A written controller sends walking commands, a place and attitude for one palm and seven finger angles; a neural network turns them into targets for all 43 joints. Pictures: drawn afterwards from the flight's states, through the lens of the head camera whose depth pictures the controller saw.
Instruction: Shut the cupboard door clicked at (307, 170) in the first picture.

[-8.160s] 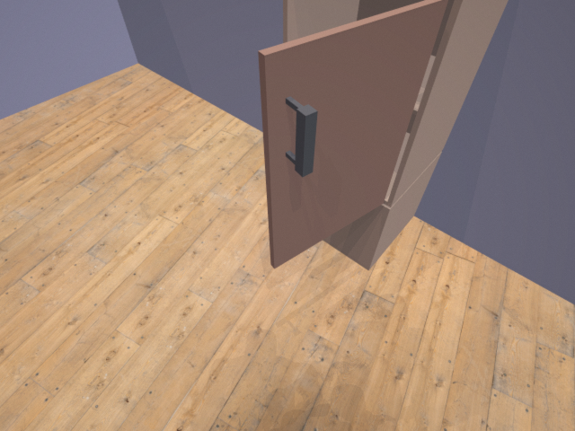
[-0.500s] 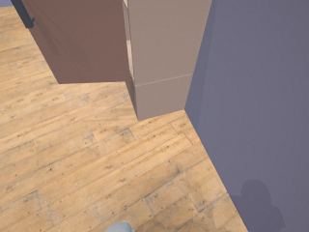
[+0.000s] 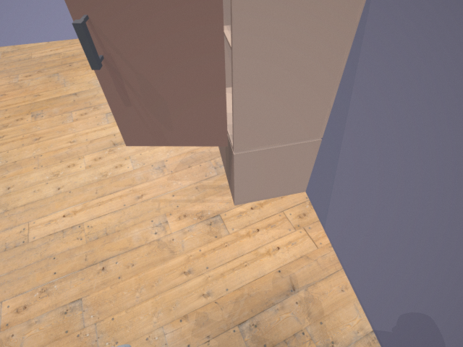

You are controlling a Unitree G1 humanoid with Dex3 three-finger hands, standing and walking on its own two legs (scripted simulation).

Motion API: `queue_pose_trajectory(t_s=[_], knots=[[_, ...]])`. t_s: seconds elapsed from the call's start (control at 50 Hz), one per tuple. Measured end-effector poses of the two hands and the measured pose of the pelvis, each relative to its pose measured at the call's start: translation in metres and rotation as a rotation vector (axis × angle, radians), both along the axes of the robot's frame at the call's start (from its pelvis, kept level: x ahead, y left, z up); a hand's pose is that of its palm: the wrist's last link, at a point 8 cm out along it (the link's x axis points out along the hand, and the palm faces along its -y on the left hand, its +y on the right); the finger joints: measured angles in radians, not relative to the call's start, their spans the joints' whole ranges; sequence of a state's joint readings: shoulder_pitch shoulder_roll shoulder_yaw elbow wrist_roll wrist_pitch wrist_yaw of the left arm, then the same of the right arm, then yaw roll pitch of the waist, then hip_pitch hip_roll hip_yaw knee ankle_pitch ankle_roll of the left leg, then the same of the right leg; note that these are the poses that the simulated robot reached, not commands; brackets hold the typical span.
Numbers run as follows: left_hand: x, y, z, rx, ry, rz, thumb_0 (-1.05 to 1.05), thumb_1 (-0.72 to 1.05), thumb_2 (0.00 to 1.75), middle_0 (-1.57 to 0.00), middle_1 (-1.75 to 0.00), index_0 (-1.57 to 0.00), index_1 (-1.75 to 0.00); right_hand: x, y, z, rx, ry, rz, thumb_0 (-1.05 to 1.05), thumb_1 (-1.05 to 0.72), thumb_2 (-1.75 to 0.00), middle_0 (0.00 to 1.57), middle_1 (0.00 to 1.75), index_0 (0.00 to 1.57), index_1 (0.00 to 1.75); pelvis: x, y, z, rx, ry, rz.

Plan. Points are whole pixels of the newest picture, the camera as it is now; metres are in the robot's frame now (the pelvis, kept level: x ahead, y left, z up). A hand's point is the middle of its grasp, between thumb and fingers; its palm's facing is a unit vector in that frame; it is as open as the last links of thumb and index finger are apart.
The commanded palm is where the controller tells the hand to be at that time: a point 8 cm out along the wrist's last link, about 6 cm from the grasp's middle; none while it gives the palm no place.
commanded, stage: take the last steps up to it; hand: left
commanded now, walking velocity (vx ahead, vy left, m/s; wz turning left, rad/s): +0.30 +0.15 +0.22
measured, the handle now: (90, 42) +0.86 +0.45 +0.11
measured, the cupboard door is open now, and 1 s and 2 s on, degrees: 76 76 76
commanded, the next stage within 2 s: come to a stop and stand still in 0.98 s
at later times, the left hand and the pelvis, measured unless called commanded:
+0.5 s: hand out of the picture +0.04 +0.26 -0.19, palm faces +0.23 -0.96 -0.17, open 7.4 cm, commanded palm none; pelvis +0.16 +0.10 -0.02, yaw +8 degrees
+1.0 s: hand (123, 219) +0.43 +0.31 -0.16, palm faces +0.03 -0.98 -0.20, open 7.4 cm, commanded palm none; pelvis +0.33 +0.14 +0.00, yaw +2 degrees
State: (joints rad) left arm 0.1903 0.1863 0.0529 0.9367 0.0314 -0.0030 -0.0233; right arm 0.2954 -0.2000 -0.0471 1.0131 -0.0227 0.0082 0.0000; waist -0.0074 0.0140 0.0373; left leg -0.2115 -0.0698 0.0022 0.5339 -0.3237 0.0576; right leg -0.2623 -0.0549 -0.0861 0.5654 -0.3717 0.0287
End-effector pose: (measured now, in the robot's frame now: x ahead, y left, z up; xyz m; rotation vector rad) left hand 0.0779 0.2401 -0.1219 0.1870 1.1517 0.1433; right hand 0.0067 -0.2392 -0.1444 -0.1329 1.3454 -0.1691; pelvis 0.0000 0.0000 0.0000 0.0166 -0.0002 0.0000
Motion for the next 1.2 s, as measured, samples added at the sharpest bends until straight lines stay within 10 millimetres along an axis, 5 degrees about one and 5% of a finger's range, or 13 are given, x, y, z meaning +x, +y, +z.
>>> queue_pose_trajectory(t_s=[0.08,0.2,0.32,0.46,0.54,0.7,0.82,0.94,1.04,1.2], knots=[[-0.003,-0.006,0.002,0.008,-0.012,0.060,0.00,0.91,0.90,-0.20,-0.29,-0.20,-0.30,0.002,-0.008,-0.006,0.012,0.090,0.027,0.00,-0.91,-0.89,0.20,0.29,0.20,0.30,0.015,-0.002,0.000,-0.006,-0.019,0.043],[-0.035,-0.008,0.006,-0.016,0.149,0.134,0.00,0.92,0.90,-0.20,-0.29,-0.20,-0.30,0.056,-0.003,0.012,0.016,0.066,0.051,0.01,-0.91,-0.89,0.20,0.29,0.20,0.30,0.049,0.006,0.015,0.014,0.000,0.071],[-0.062,0.003,0.000,-0.062,0.292,0.234,0.01,0.91,0.90,-0.20,-0.29,-0.20,-0.30,0.141,0.031,0.013,0.015,0.025,0.152,0.00,-0.91,-0.89,0.20,0.29,0.20,0.30,0.090,0.034,0.013,0.013,0.011,0.122],[-0.066,0.047,-0.032,-0.119,0.456,0.317,0.01,0.91,0.90,-0.20,-0.29,-0.20,-0.30,0.267,0.107,-0.001,-0.009,-0.157,0.272,0.00,-0.91,-0.89,0.20,0.29,0.20,0.30,0.146,0.093,-0.018,-0.016,0.008,0.146],[-0.015,0.085,-0.036,-0.095,0.413,0.290,0.01,0.91,0.90,-0.20,-0.29,-0.20,-0.30,0.295,0.140,0.007,-0.007,-0.215,0.255,0.00,-0.91,-0.89,0.20,0.29,0.20,0.30,0.168,0.114,-0.013,-0.001,-0.008,0.119],[0.149,0.137,-0.008,-0.031,0.110,0.169,0.01,0.91,0.90,-0.19,-0.29,-0.19,-0.30,0.293,0.157,0.015,0.000,-0.182,0.143,-0.02,-0.94,-0.89,0.20,0.30,0.21,0.30,0.215,0.142,0.006,0.028,-0.004,0.074],[0.250,0.143,0.007,-0.018,-0.019,0.087,0.00,0.91,0.90,-0.19,-0.29,-0.19,-0.30,0.265,0.160,0.005,0.022,-0.018,0.072,-0.01,-0.92,-0.89,0.20,0.29,0.20,0.30,0.258,0.149,0.008,0.036,-0.003,0.058],[0.327,0.129,0.002,-0.012,-0.054,0.004,0.00,0.91,0.90,-0.19,-0.29,-0.20,-0.30,0.246,0.162,-0.007,0.058,0.149,-0.010,0.00,-0.91,-0.89,0.20,0.29,0.20,0.30,0.309,0.141,-0.002,0.032,-0.002,0.029],[0.338,0.118,-0.005,-0.032,-0.017,0.020,0.00,0.91,0.90,-0.20,-0.29,-0.20,-0.30,0.272,0.160,-0.003,0.059,0.204,-0.027,0.00,-0.91,-0.89,0.20,0.29,0.20,0.30,0.339,0.138,0.001,-0.003,-0.009,0.031],[0.319,0.146,-0.009,-0.024,0.143,0.097,-0.01,0.95,0.90,-0.20,-0.29,-0.20,-0.30,0.380,0.171,0.013,0.015,0.059,0.028,0.00,-0.91,-0.89,0.20,0.29,0.20,0.30,0.379,0.154,0.011,-0.022,0.008,0.038]])
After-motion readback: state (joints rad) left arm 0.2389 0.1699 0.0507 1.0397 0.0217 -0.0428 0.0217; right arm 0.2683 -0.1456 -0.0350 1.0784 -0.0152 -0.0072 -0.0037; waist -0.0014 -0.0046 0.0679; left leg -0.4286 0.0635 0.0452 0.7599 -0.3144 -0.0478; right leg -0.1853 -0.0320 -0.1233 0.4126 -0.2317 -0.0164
